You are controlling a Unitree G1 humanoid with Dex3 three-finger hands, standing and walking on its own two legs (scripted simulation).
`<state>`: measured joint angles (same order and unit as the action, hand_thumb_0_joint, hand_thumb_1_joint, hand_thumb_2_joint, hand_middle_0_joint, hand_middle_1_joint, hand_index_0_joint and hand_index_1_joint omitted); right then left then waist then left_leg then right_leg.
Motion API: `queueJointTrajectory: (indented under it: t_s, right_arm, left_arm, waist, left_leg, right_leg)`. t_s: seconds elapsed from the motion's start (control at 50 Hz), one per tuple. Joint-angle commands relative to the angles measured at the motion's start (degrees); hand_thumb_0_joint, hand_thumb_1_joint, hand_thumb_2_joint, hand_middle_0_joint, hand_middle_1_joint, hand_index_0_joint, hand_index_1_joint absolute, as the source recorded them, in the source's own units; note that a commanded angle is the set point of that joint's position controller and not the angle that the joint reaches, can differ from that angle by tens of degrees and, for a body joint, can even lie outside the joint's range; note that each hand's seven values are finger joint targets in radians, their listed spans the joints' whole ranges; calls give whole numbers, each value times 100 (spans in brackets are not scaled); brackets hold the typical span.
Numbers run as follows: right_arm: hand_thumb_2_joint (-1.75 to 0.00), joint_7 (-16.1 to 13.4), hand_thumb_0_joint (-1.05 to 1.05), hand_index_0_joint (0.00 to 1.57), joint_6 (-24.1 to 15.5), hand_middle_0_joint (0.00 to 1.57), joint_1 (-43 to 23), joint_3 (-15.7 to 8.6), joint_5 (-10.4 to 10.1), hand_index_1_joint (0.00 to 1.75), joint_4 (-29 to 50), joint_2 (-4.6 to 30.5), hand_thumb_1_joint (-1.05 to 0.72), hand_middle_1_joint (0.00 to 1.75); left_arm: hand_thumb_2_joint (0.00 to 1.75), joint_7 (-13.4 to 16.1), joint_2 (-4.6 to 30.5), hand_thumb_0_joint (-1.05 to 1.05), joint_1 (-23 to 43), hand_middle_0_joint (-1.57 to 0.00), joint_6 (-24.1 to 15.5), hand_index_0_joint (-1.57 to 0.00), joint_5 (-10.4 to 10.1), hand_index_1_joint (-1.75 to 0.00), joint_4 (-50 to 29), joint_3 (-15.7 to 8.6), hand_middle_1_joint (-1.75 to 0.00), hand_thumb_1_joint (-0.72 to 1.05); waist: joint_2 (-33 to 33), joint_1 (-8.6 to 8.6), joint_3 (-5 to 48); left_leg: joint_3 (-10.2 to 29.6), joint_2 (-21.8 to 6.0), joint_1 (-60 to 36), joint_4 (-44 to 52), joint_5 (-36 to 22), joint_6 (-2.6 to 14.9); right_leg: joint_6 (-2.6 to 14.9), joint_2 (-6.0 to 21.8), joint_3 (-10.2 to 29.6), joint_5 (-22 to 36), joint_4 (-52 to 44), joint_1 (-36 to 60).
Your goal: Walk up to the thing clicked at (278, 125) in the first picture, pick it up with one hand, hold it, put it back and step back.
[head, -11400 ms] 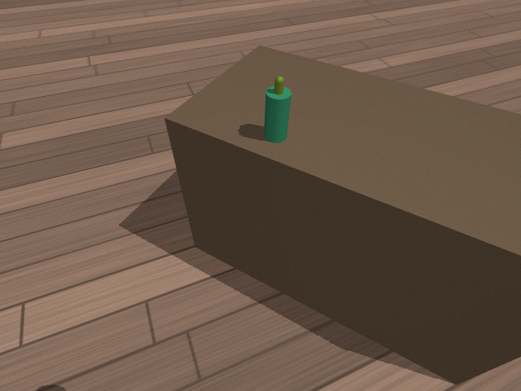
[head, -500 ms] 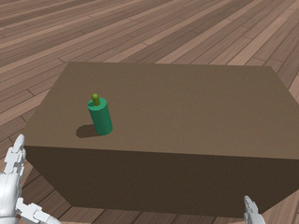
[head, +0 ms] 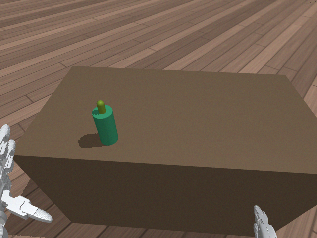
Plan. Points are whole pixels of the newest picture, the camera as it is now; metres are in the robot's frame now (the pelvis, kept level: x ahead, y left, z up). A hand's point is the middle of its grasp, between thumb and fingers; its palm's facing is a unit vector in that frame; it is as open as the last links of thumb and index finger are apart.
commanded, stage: go down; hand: left
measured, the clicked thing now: (105, 121) +0.47 +0.19 +0.02
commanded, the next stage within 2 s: none
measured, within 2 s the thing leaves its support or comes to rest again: neither
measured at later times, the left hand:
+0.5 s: hand (30, 153) +0.28 +0.31 +0.10, palm faces +0.17 -0.98 -0.07, open 17.5 cm
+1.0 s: hand (22, 133) +0.33 +0.34 +0.12, palm faces +0.15 -0.99 +0.02, open 17.6 cm
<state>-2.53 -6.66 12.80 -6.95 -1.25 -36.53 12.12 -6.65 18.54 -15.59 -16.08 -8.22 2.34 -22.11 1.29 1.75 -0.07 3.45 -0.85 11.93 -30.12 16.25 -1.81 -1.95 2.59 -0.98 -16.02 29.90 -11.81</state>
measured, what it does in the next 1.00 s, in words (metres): stands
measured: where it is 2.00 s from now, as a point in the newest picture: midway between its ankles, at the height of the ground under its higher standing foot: outside the picture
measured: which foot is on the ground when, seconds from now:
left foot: down 0.00-1.00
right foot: down 0.00-1.00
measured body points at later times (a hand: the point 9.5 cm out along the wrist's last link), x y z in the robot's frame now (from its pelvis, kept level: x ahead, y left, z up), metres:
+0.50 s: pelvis +0.01 +0.01 +0.00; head +0.01 +0.01 +0.45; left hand +0.27 +0.36 +0.11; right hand +0.16 -0.25 -0.08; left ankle +0.00 +0.14 -0.73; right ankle +0.00 -0.14 -0.73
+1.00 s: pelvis +0.00 +0.01 +0.00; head +0.01 +0.02 +0.45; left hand +0.31 +0.40 +0.12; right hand +0.15 -0.25 -0.08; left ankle +0.00 +0.14 -0.73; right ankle +0.00 -0.14 -0.73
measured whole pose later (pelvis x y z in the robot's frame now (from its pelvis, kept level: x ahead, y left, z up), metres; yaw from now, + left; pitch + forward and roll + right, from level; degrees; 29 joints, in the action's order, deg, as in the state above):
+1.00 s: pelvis +0.00 +0.01 +0.00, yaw -1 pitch +4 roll -1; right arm -7.7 -11.0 13.1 0.5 -1.0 -38.4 13.5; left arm -32.0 35.1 19.2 -7.8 -16.4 45.1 -33.9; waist -0.7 -1.3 3.2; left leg 2.9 -1.2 19.8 -32.3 16.5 -1.5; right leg -2.1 2.2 -0.4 -15.2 30.4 -19.2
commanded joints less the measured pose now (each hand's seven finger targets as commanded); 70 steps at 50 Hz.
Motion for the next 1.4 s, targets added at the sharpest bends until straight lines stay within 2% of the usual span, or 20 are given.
queueJointTrajectory:
  t_s: [0.0, 0.06, 0.1, 0.14, 0.18, 0.24, 0.3, 0.36, 0.42, 0.48, 0.56, 0.66, 0.8, 0.9, 0.94, 1.02, 1.08, 1.12, 1.22, 1.38]
  right_arm:
    - [-5, -148, 0, 5, -308, 5, -435, -118, -51, 5, 612, 720, 52, 5]
    - [-5, -201, 0, 5, -330, 5, -713, 82, -88, 5, 1005, 693, 52, 5]
    - [-6, -253, 0, 5, -320, 5, -701, -64, -115, 5, 890, 918, 51, 5]
    - [-6, -225, 0, 5, -335, 5, -465, 179, -117, 5, 701, 665, 51, 5]
    - [-6, -269, 0, 5, -367, 5, -379, 4, -112, 5, 842, 939, 51, 5]
    - [-6, -227, 0, 5, -393, 5, -462, 258, -105, 5, 935, 763, 51, 5]
    - [-5, -247, 0, 5, -432, 5, -463, 137, -61, 5, 963, 889, 52, 5]
    - [-6, -246, 0, 5, -427, 5, -494, 237, -57, 5, 839, 819, 52, 5]
    - [-5, -306, 0, 5, -436, 5, -372, 62, -54, 5, 780, 980, 52, 5]
    - [-5, -329, 0, 5, -415, 5, -222, 101, -41, 5, 632, 904, 53, 5]
    - [-5, -361, 0, 5, -448, 5, -316, 150, -46, 5, 564, 904, 53, 5]
    - [-5, -470, 0, 5, -535, 5, -636, 249, -68, 5, 272, 896, 53, 5]
    - [-5, -584, 0, 5, -651, 5, -491, 437, 21, 5, 395, 970, 54, 5]
    - [-5, -625, 0, 5, -765, 5, -500, 399, 43, 5, 876, 1114, 54, 5]
    - [-5, -622, 0, 5, -758, 5, -415, 417, 57, 5, 607, 1033, 54, 5]
    - [-5, -610, 0, 5, -822, 5, -491, 512, 61, 5, 689, 971, 54, 5]
    - [-5, -617, 0, 5, -798, 5, -473, 680, 36, 5, 658, 738, 55, 5]
    - [-5, -613, 0, 5, -813, 5, -493, 534, 47, 5, 439, 915, 55, 5]
    - [-5, -617, 0, 5, -861, 5, -392, 456, 67, 5, 603, 1061, 54, 5]
    - [-5, -625, 0, 5, -897, 5, -498, 412, 67, 5, 531, 1121, 54, 5]
  left_arm:
    - [10, -471, 1564, 0, 1272, -4, -186, -3, -356, -7, -596, -718, -6, -58]
    - [10, -877, 1779, 0, 1923, -3, -39, -2, -582, -7, -436, -813, -6, -59]
    - [9, -1103, 2127, 0, 2113, -3, 73, -2, -737, -6, -78, -1109, -5, -57]
    - [9, -1326, 1984, 0, 2248, -3, 125, -2, -859, -5, 44, -1072, -5, -56]
    - [9, -1476, 2120, 0, 2270, -3, 202, -3, -956, -5, 310, -1231, -4, -54]
    - [9, -1639, 2002, 0, 2318, -3, 324, -2, -994, -5, 535, -1121, -4, -54]
    - [8, -1676, 2201, 0, 2621, -3, 313, -3, -978, -4, 47, -1224, -3, -54]
    - [8, -1725, 1925, 0, 2456, -3, 406, -3, -1013, -4, 483, -1081, -3, -55]
    - [9, -1673, 2421, 0, 3010, -4, 350, -3, -1010, -4, 15, -1368, -3, -54]
    - [10, -1739, 2006, 0, 2617, -4, 426, -3, -978, -5, 703, -1107, -4, -54]
    - [9, -1841, 2731, 0, 3614, -4, 357, -4, -1030, -5, 417, -1469, -4, -58]
    - [9, -2179, 2768, 0, 4020, -3, 489, -3, -1210, -5, 1610, -1423, -4, -60]
    - [8, -2617, 3204, 0, 4446, -3, 692, -3, -1042, -4, 3021, -1377, -4, -61]
    - [10, -2530, 3962, 0, 5402, -3, 460, -3, -980, -5, 2685, -1724, -4, -56]
    - [10, -2512, 3612, 0, 4897, -3, 515, -3, -869, -5, 3561, -1488, -4, -56]
    - [10, -2508, 4190, 0, 5768, -3, 280, -3, -913, -4, 2754, -1779, -3, -53]
    - [10, -2516, 3999, 0, 5320, -3, 386, -3, -824, -4, 3436, -1600, -3, -51]
    - [11, -2573, 3742, 0, 5221, -3, 455, -2, -813, -5, 3719, -1335, -4, -52]
    - [9, -2612, 4322, 0, 5768, -4, 399, -4, -869, -4, 3296, -1694, -4, -55]
    - [10, -2690, 4137, 0, 5844, -4, 339, -3, -846, -5, 3641, -1534, -4, -52]
  waist:
    - [192, -112, 436]
    - [189, -108, 702]
    - [244, -64, 775]
    - [366, -42, 721]
    - [318, -65, 1023]
    - [350, 9, 1003]
    - [428, 59, 1304]
    - [279, 33, 1066]
    - [427, 31, 1400]
    - [194, -81, 1090]
    - [577, -111, 1397]
    - [260, -211, 928]
    - [265, -289, 1345]
    - [308, -246, 1893]
    - [185, -286, 1449]
    - [681, -156, 2062]
    - [519, -219, 1643]
    - [480, -271, 1410]
    - [770, -292, 2064]
    - [626, -413, 1979]
  left_leg:
    - [-414, 214, 125, 473, -738, 206]
    - [-365, 188, 43, 461, -969, 193]
    - [-349, 169, 81, 481, -993, 166]
    - [-313, 127, 141, 505, -1050, 136]
    - [-301, 94, 10, 441, -1360, 120]
    - [-286, 57, 68, 404, -1625, 88]
    - [-326, 93, -42, 350, -1659, 106]
    - [-295, 61, 81, 339, -1597, 102]
    - [-309, 70, -72, 264, -1880, 104]
    - [-319, 84, 23, 246, -1825, 134]
    - [-312, 78, -64, 240, -1773, 123]
    - [-298, 136, 207, 311, -1174, 207]
    - [-285, 189, 116, 242, -1132, 243]
    - [-288, 194, 24, 143, -1272, 237]
    - [-273, 189, 194, 179, -1075, 240]
    - [-258, 162, 95, 86, -1336, 170]
    - [-289, 186, 289, 89, -1304, 208]
    - [-255, 152, 407, 161, -1059, 174]
    - [-215, 80, 69, -35, -1586, 141]
    - [-192, 67, 153, -137, -1592, 157]
  right_leg:
    - [126, -127, -174, 814, -512, -37]
    - [151, -145, -185, 999, -480, 63]
    - [170, -156, -186, 970, -477, 103]
    - [206, -195, -212, 950, -415, 59]
    - [215, -213, -212, 1173, -350, 159]
    - [233, -228, -225, 1283, -314, 155]
    - [236, -211, -212, 1380, -307, 212]
    - [228, -228, -202, 1266, -291, 44]
    - [226, -218, -205, 1571, -242, 164]
    - [199, -202, -170, 1575, -257, 32]
    - [212, -196, -179, 1552, -252, 55]
    - [177, -173, -159, 1190, -373, -260]
    - [180, -184, -151, 1153, -365, -396]
    - [177, -195, -150, 1249, -320, -276]
    - [189, -212, -139, 1051, -335, -512]
    - [225, -226, -155, 1249, -206, -404]
    - [200, -213, -136, 1244, -261, -409]
    - [235, -252, -127, 990, -269, -718]
    - [231, -279, -176, 1338, -142, -680]
    - [229, -272, -166, 1295, -19, -946]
